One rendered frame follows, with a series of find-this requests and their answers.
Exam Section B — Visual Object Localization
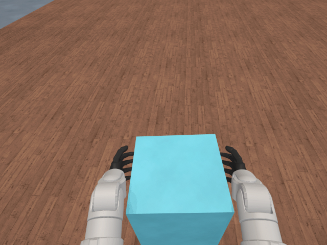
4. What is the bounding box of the left robot hand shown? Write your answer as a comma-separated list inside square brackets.
[109, 145, 134, 181]

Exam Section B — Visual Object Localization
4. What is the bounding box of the left robot forearm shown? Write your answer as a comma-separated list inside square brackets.
[80, 168, 126, 245]

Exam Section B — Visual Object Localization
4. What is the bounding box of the carton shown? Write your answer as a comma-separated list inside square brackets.
[126, 134, 235, 245]

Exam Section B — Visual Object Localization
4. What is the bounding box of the right robot forearm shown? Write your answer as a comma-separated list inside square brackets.
[231, 169, 286, 245]

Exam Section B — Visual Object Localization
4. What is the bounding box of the right robot hand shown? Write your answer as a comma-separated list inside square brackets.
[220, 146, 247, 183]

